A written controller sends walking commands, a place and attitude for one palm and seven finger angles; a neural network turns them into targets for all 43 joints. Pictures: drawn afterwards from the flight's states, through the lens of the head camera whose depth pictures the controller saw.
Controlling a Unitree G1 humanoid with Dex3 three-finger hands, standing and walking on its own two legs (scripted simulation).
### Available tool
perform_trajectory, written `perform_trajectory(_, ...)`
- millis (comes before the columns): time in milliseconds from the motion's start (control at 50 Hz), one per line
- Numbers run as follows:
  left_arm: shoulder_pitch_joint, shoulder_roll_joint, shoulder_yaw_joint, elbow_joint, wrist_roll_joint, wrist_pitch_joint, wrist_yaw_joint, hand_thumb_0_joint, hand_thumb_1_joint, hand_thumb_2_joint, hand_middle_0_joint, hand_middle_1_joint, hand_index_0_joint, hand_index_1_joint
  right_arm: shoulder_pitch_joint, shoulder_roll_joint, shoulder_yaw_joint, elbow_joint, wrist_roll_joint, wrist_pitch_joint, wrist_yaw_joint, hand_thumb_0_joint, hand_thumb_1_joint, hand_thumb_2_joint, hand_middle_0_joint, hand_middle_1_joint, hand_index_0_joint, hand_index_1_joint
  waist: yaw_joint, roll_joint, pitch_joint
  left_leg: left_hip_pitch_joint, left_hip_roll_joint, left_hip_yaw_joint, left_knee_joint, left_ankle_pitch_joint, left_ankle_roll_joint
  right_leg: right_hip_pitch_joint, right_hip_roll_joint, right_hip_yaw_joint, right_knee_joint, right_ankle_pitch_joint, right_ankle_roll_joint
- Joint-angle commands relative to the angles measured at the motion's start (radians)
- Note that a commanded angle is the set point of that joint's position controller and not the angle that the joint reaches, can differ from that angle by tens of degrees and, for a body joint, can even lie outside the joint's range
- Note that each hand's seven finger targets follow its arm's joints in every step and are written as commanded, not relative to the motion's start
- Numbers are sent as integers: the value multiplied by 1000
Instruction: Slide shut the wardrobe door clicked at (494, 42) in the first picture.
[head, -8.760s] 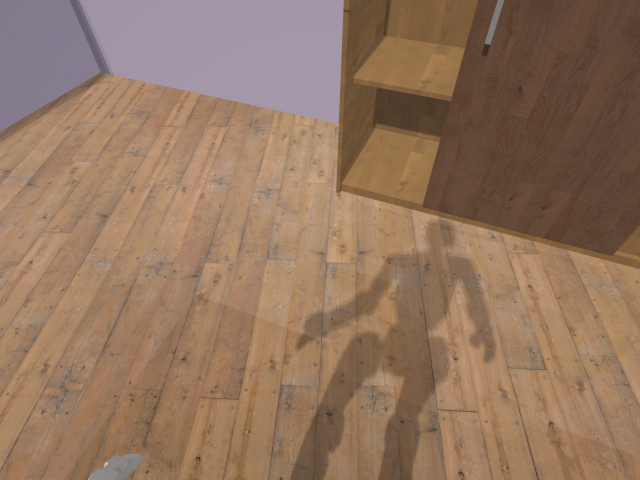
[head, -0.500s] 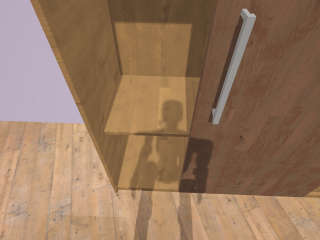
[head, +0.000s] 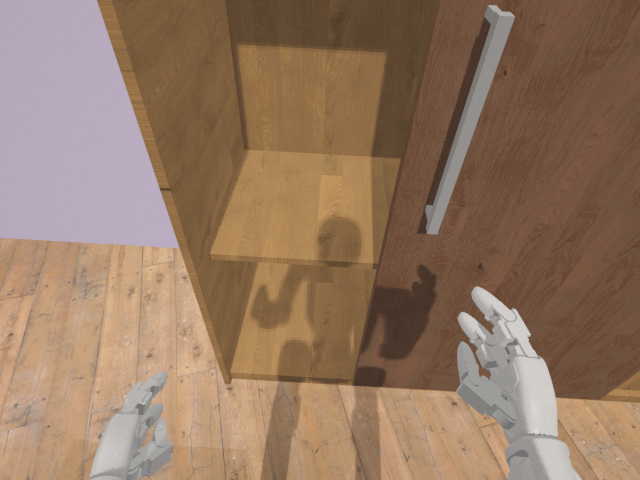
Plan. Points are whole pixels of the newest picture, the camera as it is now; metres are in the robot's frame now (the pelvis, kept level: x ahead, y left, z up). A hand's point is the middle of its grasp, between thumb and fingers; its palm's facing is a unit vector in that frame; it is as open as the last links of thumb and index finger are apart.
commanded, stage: raise the hand with hooked fingers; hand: right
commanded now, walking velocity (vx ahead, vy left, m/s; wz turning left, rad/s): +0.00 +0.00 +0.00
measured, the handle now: (457, 139) +0.53 -0.13 +0.19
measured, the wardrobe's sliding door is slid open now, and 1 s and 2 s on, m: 0.39 0.39 0.39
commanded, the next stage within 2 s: move the hooked fingers beside the handle in 1.80 s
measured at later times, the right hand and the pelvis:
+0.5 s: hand (510, 408) +0.22 -0.19 +0.05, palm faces -0.14 +0.99 -0.05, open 10.9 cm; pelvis -0.02 +0.01 -0.02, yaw -1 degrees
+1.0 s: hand (618, 357) +0.24 -0.26 +0.14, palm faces +0.05 +0.99 -0.09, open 13.6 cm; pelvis +0.00 +0.00 +0.01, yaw -2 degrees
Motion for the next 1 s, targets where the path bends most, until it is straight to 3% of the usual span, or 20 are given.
perform_trajectory(0,-114,119,58,-273,5,7,-35,0,900,900,-200,-300,-200,-300,314,-205,-241,20,33,-165,182,0,-527,-740,227,540,227,540,-145,103,-1,9,-39,21,18,25,68,-232,68,-55,44,93,-5)
perform_trajectory(40,-131,103,48,-351,0,57,-39,0,900,900,-200,-300,-200,-300,227,-192,-197,-141,24,-123,162,0,-480,-720,230,570,230,570,-150,-36,-36,11,-40,4,44,11,71,-228,76,-64,43,63,-11)
perform_trajectory(60,-121,90,45,-372,-6,73,-34,0,900,900,-200,-300,-200,-300,191,-192,-204,-194,28,-107,141,0,-457,-710,232,585,232,585,-141,-22,-66,18,-43,5,47,9,67,-220,70,-57,43,61,-15)
perform_trajectory(100,-99,81,39,-396,-8,83,-19,0,900,900,-200,-300,-200,-300,77,-206,-213,-357,42,-117,94,0,-410,-690,235,615,235,615,-112,-103,-135,2,-53,-8,52,28,61,-179,55,-44,65,77,-23)
perform_trajectory(120,-72,82,31,-391,0,85,-11,0,900,900,-200,-300,-200,-300,-23,-222,-214,-447,53,-138,74,0,-387,-680,237,630,237,630,-79,-67,-142,-29,-63,-7,66,22,56,-184,44,-20,82,74,-27)
perform_trajectory(160,-37,80,20,-362,1,71,5,0,900,900,-200,-300,-200,-300,-103,-211,-184,-540,51,-188,62,0,-340,-660,240,660,240,660,-25,-121,-163,-74,-69,-1,65,37,52,-135,29,5,112,84,-34)
perform_trajectory(220,-20,104,-7,-298,1,34,26,0,900,900,-200,-300,-200,-300,-187,-179,-89,-551,68,-244,124,0,-270,-630,245,705,245,705,37,-119,-138,-134,-83,7,68,31,49,-121,16,33,149,79,-38)
perform_trajectory(280,-16,122,-15,-259,-19,-1,51,0,900,900,-200,-300,-200,-300,-191,-204,-59,-409,80,-186,220,0,-200,-600,250,750,250,750,62,-37,-86,-125,-81,-9,9,-88,35,-164,9,50,133,-22,-39)
perform_trajectory(300,-18,129,-17,-254,-27,-4,58,0,900,900,-200,-300,-200,-300,-176,-233,-85,-329,77,-139,245,0,-177,-590,252,765,252,765,55,17,-64,-114,-80,-14,-15,-137,33,-194,9,55,118,-52,-40)
perform_trajectory(340,-30,135,-23,-250,-39,4,65,0,900,900,-200,-300,-200,-300,-146,-283,-156,-203,85,-22,283,0,-130,-570,255,795,255,795,24,22,-44,-81,-67,-21,-54,-194,29,-223,13,47,86,-74,-40)
perform_trajectory(400,-82,116,-22,-280,-41,18,68,0,900,900,-200,-300,-200,-300,-57,-336,-301,-179,121,124,272,0,-60,-540,260,840,260,840,-68,41,-131,42,-48,-6,-68,-138,28,-194,26,37,25,2,-34)
perform_trajectory(420,-99,108,-25,-291,-36,23,64,0,900,900,-200,-300,-200,-300,-30,-373,-369,-182,146,150,257,0,-37,-530,262,855,262,855,-109,31,-171,102,-51,-3,-55,-103,35,-180,28,37,15,47,-30)
perform_trajectory(460,-102,81,-29,-301,-33,24,53,0,900,900,-200,-300,-200,-300,-27,-357,-410,-297,182,146,211,0,10,-510,265,885,265,885,-123,4,-194,144,-56,31,-39,21,38,-142,27,28,-7,133,-22)
perform_trajectory(520,-83,71,-28,-287,-20,8,37,0,900,900,-200,-300,-200,-300,-46,-358,-427,-396,181,83,150,0,80,-480,270,930,270,930,-120,-5,-159,148,-77,51,-34,115,45,-109,20,27,-33,206,-19)
perform_trajectory(560,-53,84,-21,-265,-20,-1,30,0,900,900,-200,-300,-200,-300,-74,-335,-385,-368,154,41,144,0,127,-460,273,960,273,960,-76,-24,-104,95,-77,57,-50,98,38,-95,15,24,-47,178,-20)
perform_trajectory(620,-34,117,-20,-247,-25,-17,33,0,900,900,-200,-300,-200,-300,-140,-297,-291,-314,133,27,191,0,197,-430,278,1005,278,1005,-31,-59,-31,52,-78,46,-86,34,37,-76,16,25,-56,112,-27)
perform_trajectory(660,-22,132,-16,-240,-37,-29,44,0,900,900,-200,-300,-200,-300,-162,-332,-299,-279,138,45,234,0,243,-410,282,1035,282,1035,-25,-46,-62,57,-71,34,-120,-23,29,-51,17,23,-66,65,-31)
perform_trajectory(740,-34,148,-23,-232,-44,-41,69,0,900,900,-200,-300,-200,-300,-264,-414,-365,-264,165,89,287,0,337,-370,288,1095,288,1095,-42,-39,-62,108,-71,32,-153,-29,31,-14,17,35,-102,66,-36)
perform_trajectory(820,-40,138,-37,-230,-33,-49,74,0,900,900,-200,-300,-200,-300,-336,-488,-458,-310,180,88,264,0,430,-330,295,1155,295,1155,-75,-104,-105,176,-85,57,-149,81,43,57,18,46,-139,158,-28)
perform_trajectory(980,-50,136,-54,-219,-47,-27,72,0,900,900,-200,-300,-200,-300,-399,-441,-395,-131,165,204,323,0,500,-300,300,1200,300,1200,-64,-100,9,188,-85,63,-204,163,38,83,13,30,-201,188,-25)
